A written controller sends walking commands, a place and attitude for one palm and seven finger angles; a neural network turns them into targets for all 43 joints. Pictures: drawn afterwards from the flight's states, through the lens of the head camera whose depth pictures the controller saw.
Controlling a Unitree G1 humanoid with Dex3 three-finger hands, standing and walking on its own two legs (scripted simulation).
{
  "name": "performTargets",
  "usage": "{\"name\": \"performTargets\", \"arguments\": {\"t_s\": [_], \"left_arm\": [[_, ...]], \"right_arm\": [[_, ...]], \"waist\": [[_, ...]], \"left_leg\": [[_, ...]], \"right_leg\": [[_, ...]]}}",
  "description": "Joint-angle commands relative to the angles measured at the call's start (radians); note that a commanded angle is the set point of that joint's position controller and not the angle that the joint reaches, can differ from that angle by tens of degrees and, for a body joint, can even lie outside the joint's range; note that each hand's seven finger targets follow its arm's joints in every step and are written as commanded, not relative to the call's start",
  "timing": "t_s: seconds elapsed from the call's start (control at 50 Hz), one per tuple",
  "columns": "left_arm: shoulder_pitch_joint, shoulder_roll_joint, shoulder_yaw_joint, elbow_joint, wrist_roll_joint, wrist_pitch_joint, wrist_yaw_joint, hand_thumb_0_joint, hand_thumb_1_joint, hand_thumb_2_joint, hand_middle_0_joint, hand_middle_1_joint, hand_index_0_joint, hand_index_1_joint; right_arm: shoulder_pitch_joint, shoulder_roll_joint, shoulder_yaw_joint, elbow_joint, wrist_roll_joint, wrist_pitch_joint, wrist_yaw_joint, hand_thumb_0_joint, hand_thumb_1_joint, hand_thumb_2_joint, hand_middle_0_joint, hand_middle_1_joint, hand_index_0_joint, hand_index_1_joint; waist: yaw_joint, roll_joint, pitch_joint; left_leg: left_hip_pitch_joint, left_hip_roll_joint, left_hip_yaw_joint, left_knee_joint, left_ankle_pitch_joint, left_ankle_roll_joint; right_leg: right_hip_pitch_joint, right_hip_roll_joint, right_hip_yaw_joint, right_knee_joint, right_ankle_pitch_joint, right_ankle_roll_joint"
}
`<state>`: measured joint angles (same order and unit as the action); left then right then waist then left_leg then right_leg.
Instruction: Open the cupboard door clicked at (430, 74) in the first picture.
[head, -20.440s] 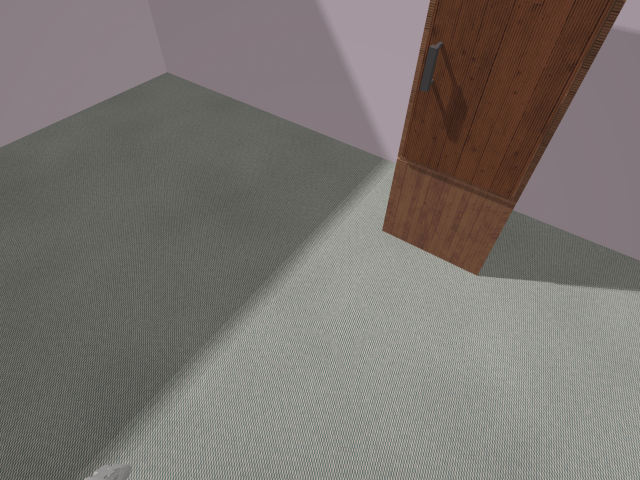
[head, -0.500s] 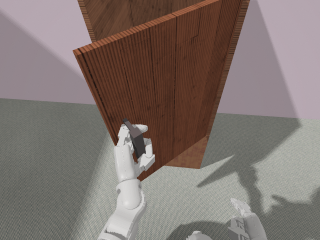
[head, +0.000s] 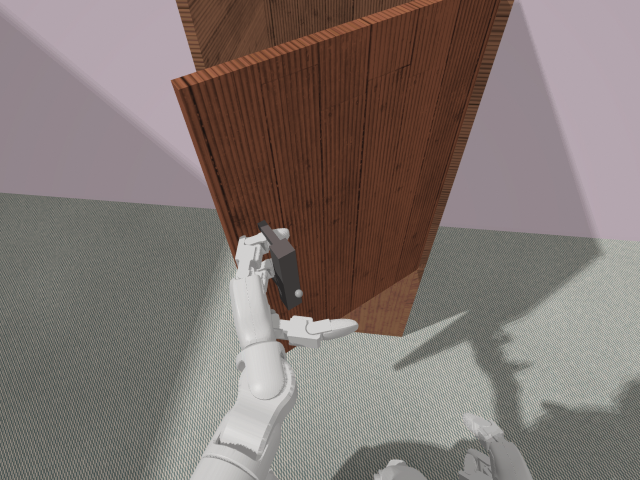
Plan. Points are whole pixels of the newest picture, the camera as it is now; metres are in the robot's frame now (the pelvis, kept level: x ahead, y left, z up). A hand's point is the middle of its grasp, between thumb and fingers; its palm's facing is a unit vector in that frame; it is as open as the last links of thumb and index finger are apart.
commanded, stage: open thumb and fingers to let go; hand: left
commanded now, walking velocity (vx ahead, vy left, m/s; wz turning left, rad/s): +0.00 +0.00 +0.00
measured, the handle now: (278, 265) +0.37 +0.07 +0.06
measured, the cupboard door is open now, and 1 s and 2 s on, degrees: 41 44 44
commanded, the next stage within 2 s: slide the hand sideways off the handle in 0.22 s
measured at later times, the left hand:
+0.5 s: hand (295, 322) +0.29 +0.04 +0.06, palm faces -0.15 -0.98 -0.12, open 16.4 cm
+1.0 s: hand (281, 344) +0.27 +0.06 +0.06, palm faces -0.18 -0.98 -0.02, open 16.2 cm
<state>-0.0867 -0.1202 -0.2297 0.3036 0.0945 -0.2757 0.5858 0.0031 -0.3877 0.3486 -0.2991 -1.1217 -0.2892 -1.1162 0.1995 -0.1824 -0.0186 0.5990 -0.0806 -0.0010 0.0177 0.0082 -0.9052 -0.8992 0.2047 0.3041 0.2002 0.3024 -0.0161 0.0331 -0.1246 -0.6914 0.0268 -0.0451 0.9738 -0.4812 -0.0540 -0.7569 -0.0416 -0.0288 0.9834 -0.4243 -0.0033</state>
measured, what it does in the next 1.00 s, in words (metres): stands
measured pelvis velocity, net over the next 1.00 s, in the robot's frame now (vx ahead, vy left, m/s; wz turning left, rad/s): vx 0.00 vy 0.01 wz -0.01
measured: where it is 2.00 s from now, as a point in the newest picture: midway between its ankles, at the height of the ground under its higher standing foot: outside the picture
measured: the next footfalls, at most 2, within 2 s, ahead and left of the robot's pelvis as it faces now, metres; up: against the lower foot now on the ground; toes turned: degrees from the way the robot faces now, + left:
none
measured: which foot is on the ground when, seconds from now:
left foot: down 0.00-1.00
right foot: down 0.00-1.00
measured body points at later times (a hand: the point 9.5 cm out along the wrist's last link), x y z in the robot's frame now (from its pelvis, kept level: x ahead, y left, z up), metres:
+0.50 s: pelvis -0.01 +0.01 -0.01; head +0.04 +0.00 +0.44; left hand +0.30 +0.10 +0.06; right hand +0.16 -0.21 -0.11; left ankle +0.00 +0.15 -0.68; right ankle +0.03 -0.12 -0.68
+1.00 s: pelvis +0.00 +0.01 -0.01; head +0.05 +0.00 +0.44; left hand +0.27 +0.11 +0.06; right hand +0.18 -0.21 -0.09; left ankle +0.00 +0.15 -0.68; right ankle +0.03 -0.12 -0.68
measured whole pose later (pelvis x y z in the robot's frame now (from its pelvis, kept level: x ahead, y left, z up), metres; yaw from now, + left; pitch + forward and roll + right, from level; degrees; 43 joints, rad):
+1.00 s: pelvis +0.00 +0.01 -0.01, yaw -1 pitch +11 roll +1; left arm 0.18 0.04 -0.24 0.01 -0.01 -0.27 0.03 -0.01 -0.50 0.30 -0.17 -0.31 -0.17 -0.31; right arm 0.23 -0.20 0.01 0.45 -0.01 -0.02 0.00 0.01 -0.90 -0.90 0.21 0.30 0.20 0.30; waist -0.01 0.03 -0.10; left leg -0.69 0.01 -0.02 1.02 -0.52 -0.03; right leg -0.76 -0.05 0.00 1.02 -0.45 0.02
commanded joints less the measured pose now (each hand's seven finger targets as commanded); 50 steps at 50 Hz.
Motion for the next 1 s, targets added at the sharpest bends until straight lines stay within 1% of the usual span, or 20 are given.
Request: {"name": "performTargets", "arguments": {"t_s": [0.0, 0.08, 0.18, 0.22, 0.26, 0.3, 0.32, 0.34, 0.36, 0.4, 0.42, 0.46, 0.5, 0.54, 0.6, 0.64, 0.68, 0.74, 0.8, 0.98], "left_arm": [[-0.239, -0.148, -0.05, -0.218, 0.033, -0.073, 0.013, 0.0, -0.5, 0.3, -0.225, -0.75, -0.225, -0.75], [-0.261, -0.163, -0.071, -0.215, 0.048, -0.07, 0.02, 0.0, -0.5, 0.3, -0.192, -0.55, -0.192, -0.55], [-0.286, -0.172, -0.072, -0.213, 0.037, -0.052, 0.032, 0.0, -0.5, 0.3, -0.15, -0.3, -0.15, -0.3], [-0.31, -0.168, -0.057, -0.188, 0.028, -0.043, 0.038, 0.0, -0.5, 0.3, -0.15, -0.3, -0.15, -0.3], [-0.341, -0.158, -0.038, -0.175, 0.026, -0.035, 0.047, 0.0, -0.5, 0.3, -0.15, -0.3, -0.15, -0.3], [-0.353, -0.191, -0.062, -0.173, 0.028, -0.03, 0.051, 0.0, -0.5, 0.3, -0.15, -0.3, -0.15, -0.3], [-0.305, -0.069, -0.279, -0.174, 0.164, -0.064, -0.17, 0.0, -0.5, 0.3, -0.15, -0.3, -0.15, -0.3], [-0.359, 0.011, -0.19, -0.248, 0.126, -0.113, -0.291, 0.0, -0.5, 0.3, -0.15, -0.3, -0.15, -0.3], [-0.351, 0.039, -0.177, -0.267, 0.11, -0.146, -0.362, 0.0, -0.5, 0.3, -0.15, -0.3, -0.15, -0.3], [-0.361, 0.011, -0.221, -0.281, 0.067, -0.167, -0.476, 0.0, -0.5, 0.3, -0.15, -0.3, -0.15, -0.3], [-0.342, 0.004, -0.229, -0.286, 0.019, -0.161, -0.544, 0.0, -0.5, 0.3, -0.15, -0.3, -0.15, -0.3], [-0.315, -0.012, -0.188, -0.278, -0.089, -0.122, -0.597, 0.0, -0.5, 0.3, -0.15, -0.3, -0.15, -0.3], [-0.279, -0.01, -0.135, -0.285, -0.15, -0.082, -0.594, 0.0, -0.5, 0.3, -0.15, -0.3, -0.15, -0.3], [-0.233, 0.011, -0.078, -0.283, -0.164, -0.057, -0.559, 0.0, -0.5, 0.3, -0.15, -0.3, -0.15, -0.3], [-0.142, 0.023, -0.049, -0.315, -0.129, -0.059, -0.5, 0.0, -0.5, 0.3, -0.15, -0.3, -0.15, -0.3], [-0.123, 0.073, -0.019, -0.335, -0.092, -0.077, -0.471, 0.0, -0.5, 0.3, -0.15, -0.3, -0.15, -0.3], [-0.097, 0.084, -0.02, -0.355, -0.064, -0.095, -0.46, 0.0, -0.5, 0.3, -0.15, -0.3, -0.15, -0.3], [-0.01, 0.124, 0.003, -0.387, -0.047, -0.105, -0.47, 0.0, -0.5, 0.3, -0.15, -0.3, -0.15, -0.3], [0.0, 0.121, -0.004, -0.422, -0.064, -0.087, -0.49, 0.0, -0.5, 0.3, -0.15, -0.3, -0.15, -0.3], [0.229, 0.16, 0.05, -0.567, -0.135, -0.067, -0.555, 0.0, -0.5, 0.3, -0.15, -0.3, -0.15, -0.3]], "right_arm": [[-0.087, -0.087, -0.024, -0.154, 0.008, -0.057, -0.005, 0.0, -0.9, -0.9, 0.2, 0.3, 0.2, 0.3], [-0.089, -0.088, -0.026, -0.151, 0.008, -0.059, 0.0, 0.0, -0.9, -0.9, 0.2, 0.3, 0.2, 0.3], [-0.1, -0.085, -0.023, -0.152, 0.008, -0.056, 0.001, 0.0, -0.9, -0.9, 0.2, 0.3, 0.2, 0.3], [-0.106, -0.088, -0.019, -0.147, 0.011, -0.052, -0.002, 0.0, -0.9, -0.9, 0.2, 0.3, 0.2, 0.3], [-0.118, -0.088, -0.016, -0.146, 0.008, -0.046, -0.007, 0.0, -0.9, -0.9, 0.2, 0.3, 0.2, 0.3], [-0.115, -0.081, -0.016, -0.143, 0.007, -0.045, -0.004, 0.0, -0.9, -0.9, 0.2, 0.3, 0.2, 0.3], [-0.018, -0.12, -0.024, -0.117, 0.009, -0.042, -0.003, 0.0, -0.9, -0.9, 0.2, 0.3, 0.2, 0.3], [-0.004, -0.124, -0.034, -0.156, 0.018, -0.039, -0.009, 0.0, -0.9, -0.9, 0.2, 0.3, 0.2, 0.3], [-0.011, -0.118, -0.032, -0.167, 0.022, -0.042, -0.014, 0.0, -0.9, -0.9, 0.2, 0.3, 0.2, 0.3], [-0.012, -0.113, -0.026, -0.183, 0.04, -0.063, -0.02, 0.0, -0.9, -0.9, 0.2, 0.3, 0.2, 0.3], [-0.018, -0.117, -0.021, -0.2, 0.051, -0.077, -0.023, 0.0, -0.9, -0.9, 0.2, 0.3, 0.2, 0.3], [-0.03, -0.117, -0.006, -0.223, 0.078, -0.089, -0.033, 0.0, -0.9, -0.9, 0.2, 0.3, 0.2, 0.3], [-0.034, -0.122, -0.003, -0.238, 0.091, -0.099, -0.039, 0.0, -0.9, -0.9, 0.2, 0.3, 0.2, 0.3], [-0.033, -0.126, 0.0, -0.245, 0.09, -0.102, -0.039, 0.0, -0.9, -0.9, 0.2, 0.3, 0.2, 0.3], [-0.025, -0.12, -0.005, -0.26, 0.08, -0.102, -0.024, 0.0, -0.9, -0.9, 0.2, 0.3, 0.2, 0.3], [-0.028, -0.124, -0.008, -0.262, 0.071, -0.098, -0.017, 0.0, -0.9, -0.9, 0.2, 0.3, 0.2, 0.3], [-0.029, -0.118, -0.009, -0.271, 0.064, -0.093, -0.009, 0.0, -0.9, -0.9, 0.2, 0.3, 0.2, 0.3], [-0.038, -0.121, -0.011, -0.288, 0.064, -0.082, -0.006, 0.0, -0.9, -0.9, 0.2, 0.3, 0.2, 0.3], [-0.038, -0.116, -0.007, -0.299, 0.069, -0.073, -0.009, 0.0, -0.9, -0.9, 0.2, 0.3, 0.2, 0.3], [-0.024, -0.113, -0.008, -0.322, 0.076, -0.084, -0.029, 0.0, -0.9, -0.9, 0.2, 0.3, 0.2, 0.3]], "waist": [[-0.014, -0.118, -0.238], [-0.015, -0.078, -0.239], [-0.012, -0.081, -0.268], [-0.014, -0.117, -0.238], [-0.008, -0.107, -0.241], [-0.013, -0.104, -0.249], [-0.106, -0.157, -0.197], [-0.075, -0.108, -0.293], [-0.051, -0.086, -0.339], [-0.073, -0.071, -0.307], [-0.074, -0.06, -0.289], [-0.069, -0.057, -0.221], [-0.055, -0.095, -0.197], [-0.036, -0.135, -0.188], [-0.01, -0.132, -0.196], [0.001, -0.132, -0.199], [0.002, -0.121, -0.199], [0.022, -0.095, -0.205], [0.011, -0.062, -0.179], [0.017, -0.133, -0.218]], "left_leg": [[0.044, -0.046, 0.051, -0.114, 0.182, 0.05], [0.056, -0.041, 0.042, -0.116, 0.184, 0.047], [0.059, -0.044, 0.041, -0.115, 0.187, 0.047], [0.044, -0.046, 0.035, -0.124, 0.155, 0.047], [0.043, -0.047, 0.033, -0.127, 0.15, 0.047], [0.052, -0.047, 0.033, -0.122, 0.165, 0.047], [0.081, -0.039, 0.039, -0.095, 0.173, 0.071], [0.084, -0.047, 0.038, -0.082, 0.216, 0.075], [0.096, -0.052, 0.043, -0.077, 0.234, 0.077], [0.102, -0.052, 0.035, -0.079, 0.19, 0.08], [0.099, -0.056, 0.036, -0.086, 0.162, 0.082], [0.092, -0.056, 0.025, -0.119, 0.101, 0.076], [0.089, -0.056, 0.016, -0.143, 0.071, 0.072], [0.08, -0.057, 0.009, -0.157, 0.078, 0.068], [0.072, -0.055, 0.018, -0.153, 0.119, 0.061], [0.054, -0.054, 0.021, -0.14, 0.13, 0.061], [0.043, -0.054, 0.031, -0.127, 0.119, 0.062], [0.028, -0.053, 0.039, -0.122, 0.118, 0.061], [0.026, -0.054, 0.046, -0.122, 0.091, 0.06], [0.034, -0.057, 0.049, -0.096, 0.205, 0.061]], "right_leg": [[0.211, 0.03, -0.024, -0.171, 0.161, -0.029], [0.185, 0.035, -0.039, -0.151, 0.149, -0.036], [0.193, 0.038, -0.043, -0.146, 0.151, -0.036], [0.184, 0.038, -0.045, -0.157, 0.106, -0.035], [0.181, 0.039, -0.044, -0.156, 0.095, -0.035], [0.178, 0.039, -0.048, -0.152, 0.111, -0.037], [0.124, 0.031, -0.018, -0.144, 0.193, -0.035], [0.165, 0.021, -0.008, -0.12, 0.262, -0.042], [0.203, 0.017, -0.003, -0.101, 0.298, -0.042], [0.18, 0.017, -0.007, -0.107, 0.255, -0.036], [0.182, 0.017, -0.004, -0.12, 0.228, -0.033], [0.17, 0.025, -0.019, -0.153, 0.137, -0.031], [0.171, 0.03, -0.03, -0.175, 0.072, -0.026], [0.18, 0.032, -0.038, -0.175, 0.059, -0.025], [0.182, 0.028, -0.043, -0.142, 0.1, -0.027], [0.179, 0.026, -0.033, -0.129, 0.105, -0.03], [0.17, 0.024, -0.026, -0.12, 0.099, -0.031], [0.18, 0.026, -0.018, -0.111, 0.094, -0.036], [0.173, 0.027, -0.014, -0.124, 0.078, -0.032], [0.254, 0.03, -0.012, -0.11, 0.252, -0.02]]}}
